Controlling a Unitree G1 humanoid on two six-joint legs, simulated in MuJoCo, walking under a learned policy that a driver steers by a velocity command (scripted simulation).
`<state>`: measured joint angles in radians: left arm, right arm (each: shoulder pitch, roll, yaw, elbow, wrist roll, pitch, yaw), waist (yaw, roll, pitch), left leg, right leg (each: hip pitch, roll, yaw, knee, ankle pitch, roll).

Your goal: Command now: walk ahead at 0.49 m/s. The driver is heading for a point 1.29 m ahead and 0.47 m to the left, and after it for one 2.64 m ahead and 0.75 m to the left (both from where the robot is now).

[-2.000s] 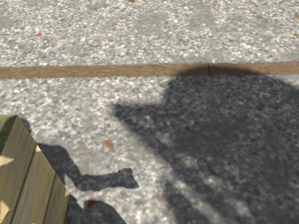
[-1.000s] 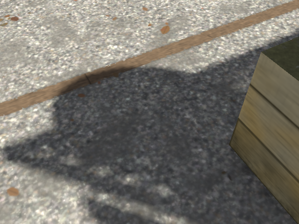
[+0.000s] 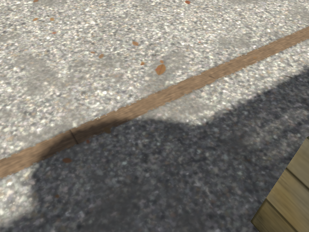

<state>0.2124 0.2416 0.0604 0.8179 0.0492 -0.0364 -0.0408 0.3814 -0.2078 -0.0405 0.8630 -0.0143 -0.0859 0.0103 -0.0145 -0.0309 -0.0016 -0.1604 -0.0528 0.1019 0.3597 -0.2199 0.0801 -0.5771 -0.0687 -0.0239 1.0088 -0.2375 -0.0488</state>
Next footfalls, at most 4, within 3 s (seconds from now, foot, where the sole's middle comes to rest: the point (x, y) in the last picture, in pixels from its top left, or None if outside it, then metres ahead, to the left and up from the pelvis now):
0.26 right None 0.32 -0.11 -0.78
0.80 left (136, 211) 0.61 0.09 -0.78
1.32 right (142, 152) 0.92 0.06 -0.78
1.76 left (114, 189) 0.71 0.20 -0.78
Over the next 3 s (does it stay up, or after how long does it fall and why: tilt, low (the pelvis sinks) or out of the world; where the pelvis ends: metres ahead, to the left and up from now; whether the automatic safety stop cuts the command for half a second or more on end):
stays up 0.80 0.25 0.00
